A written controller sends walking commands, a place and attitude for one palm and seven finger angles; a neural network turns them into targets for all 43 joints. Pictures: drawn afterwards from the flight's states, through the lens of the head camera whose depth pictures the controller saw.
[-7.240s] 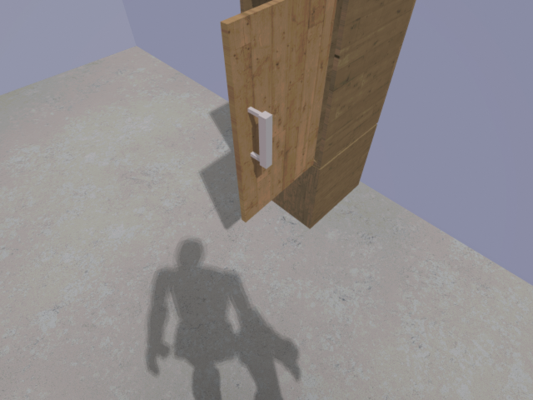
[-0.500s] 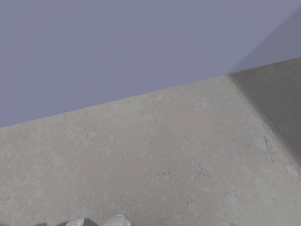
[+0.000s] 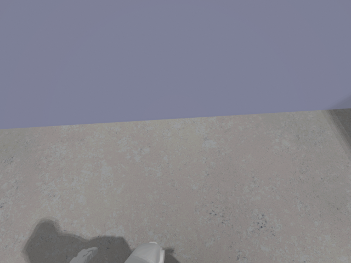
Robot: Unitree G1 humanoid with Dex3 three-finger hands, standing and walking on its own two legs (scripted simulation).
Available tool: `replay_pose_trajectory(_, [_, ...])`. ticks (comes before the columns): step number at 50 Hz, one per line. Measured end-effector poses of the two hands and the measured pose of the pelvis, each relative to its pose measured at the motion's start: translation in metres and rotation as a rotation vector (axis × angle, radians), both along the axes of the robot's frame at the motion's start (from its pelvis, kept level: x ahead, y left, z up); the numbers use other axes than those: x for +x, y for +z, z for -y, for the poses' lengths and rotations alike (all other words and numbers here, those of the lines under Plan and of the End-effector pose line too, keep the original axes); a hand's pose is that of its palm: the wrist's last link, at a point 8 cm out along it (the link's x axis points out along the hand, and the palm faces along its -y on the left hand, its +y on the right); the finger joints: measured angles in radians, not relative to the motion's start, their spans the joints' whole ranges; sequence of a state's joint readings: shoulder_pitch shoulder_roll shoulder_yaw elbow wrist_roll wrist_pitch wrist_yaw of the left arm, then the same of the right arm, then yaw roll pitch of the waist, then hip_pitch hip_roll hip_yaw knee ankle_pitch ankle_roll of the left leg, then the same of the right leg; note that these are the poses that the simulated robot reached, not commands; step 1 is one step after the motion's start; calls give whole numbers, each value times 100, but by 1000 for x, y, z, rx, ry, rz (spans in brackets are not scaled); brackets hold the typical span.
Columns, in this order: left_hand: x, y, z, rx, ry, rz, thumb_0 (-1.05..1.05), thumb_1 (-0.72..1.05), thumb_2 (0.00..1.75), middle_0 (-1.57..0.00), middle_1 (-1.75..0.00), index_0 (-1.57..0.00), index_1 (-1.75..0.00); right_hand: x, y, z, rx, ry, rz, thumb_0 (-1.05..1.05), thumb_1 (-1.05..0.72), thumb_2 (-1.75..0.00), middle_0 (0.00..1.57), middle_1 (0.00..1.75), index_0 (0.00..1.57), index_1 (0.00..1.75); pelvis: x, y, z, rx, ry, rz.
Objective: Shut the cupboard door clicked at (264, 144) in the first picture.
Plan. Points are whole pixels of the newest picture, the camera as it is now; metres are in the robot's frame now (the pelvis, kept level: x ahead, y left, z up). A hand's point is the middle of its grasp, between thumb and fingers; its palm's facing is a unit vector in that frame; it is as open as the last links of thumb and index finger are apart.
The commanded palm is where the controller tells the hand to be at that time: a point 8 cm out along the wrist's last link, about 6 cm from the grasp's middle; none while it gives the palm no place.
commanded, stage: walk to a spot facing it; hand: left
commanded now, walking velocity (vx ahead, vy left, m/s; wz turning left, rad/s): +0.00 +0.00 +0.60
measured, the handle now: out of the picture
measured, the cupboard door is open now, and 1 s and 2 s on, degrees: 93 93 93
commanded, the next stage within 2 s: none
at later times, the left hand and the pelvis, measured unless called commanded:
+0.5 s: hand out of the picture +0.03 +0.25 -0.16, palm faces +0.32 -0.91 -0.26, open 7.4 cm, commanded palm none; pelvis +0.01 +0.01 +0.00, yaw +18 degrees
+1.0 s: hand out of the picture -0.03 +0.15 -0.17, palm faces +0.67 -0.72 -0.18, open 7.4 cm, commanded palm none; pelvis +0.13 +0.05 +0.00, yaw +40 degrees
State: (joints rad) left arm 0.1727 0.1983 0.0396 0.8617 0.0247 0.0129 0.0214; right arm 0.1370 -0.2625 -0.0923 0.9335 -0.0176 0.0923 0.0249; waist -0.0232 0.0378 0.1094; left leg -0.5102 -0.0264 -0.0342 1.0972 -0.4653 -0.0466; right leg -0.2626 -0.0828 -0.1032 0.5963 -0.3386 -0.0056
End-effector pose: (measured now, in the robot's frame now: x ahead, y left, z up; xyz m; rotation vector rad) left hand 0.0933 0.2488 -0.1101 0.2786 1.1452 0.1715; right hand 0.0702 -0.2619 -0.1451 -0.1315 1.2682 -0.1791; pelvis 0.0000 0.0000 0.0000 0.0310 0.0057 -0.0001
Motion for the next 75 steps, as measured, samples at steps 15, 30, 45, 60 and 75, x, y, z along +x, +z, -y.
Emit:
replay_pose_trajectory(15, [-100, -44, -22, -94, 290, -135, 1, 91, 90, -20, -30, -20, -30, 105, 22, -45, -68, 306, 124, 1, -91, -90, 20, 29, 20, 30, 6, -12, -14, -11, 214, -2])
replay_pose_trajectory(30, [-64, -5, -27, -32, 374, 21, 1, 91, 90, -20, -30, -19, -30, 104, 10, -42, -15, 395, 7, 0, -90, -90, 21, 30, 20, 30, 33, 0, 7, -38, 372, -12])
replay_pose_trajectory(45, [-129, -15, 56, -174, 708, -177, 1, 91, 90, -20, -30, -20, -30, 253, 20, -115, -1, 687, 11, 1, -91, -90, 20, 29, 20, 30, 105, 10, -16, -5, 631, -9])
replay_pose_trajectory(60, [-93, -41, -51, -208, 873, -179, 2, 91, 90, -20, -30, -19, -30, 345, 22, -292, 7, 892, 164, 0, -91, -90, 20, 29, 20, 30, 170, -4, -126, -26, 753, 18])
replay_pose_trajectory(75, [139, -8, -209, -88, 703, 145, 1, 91, 90, -20, -30, -19, -30, 336, 14, -258, -71, 712, -201, 0, -92, -90, 20, 29, 20, 30, 288, 4, -198, -8, 793, -16])
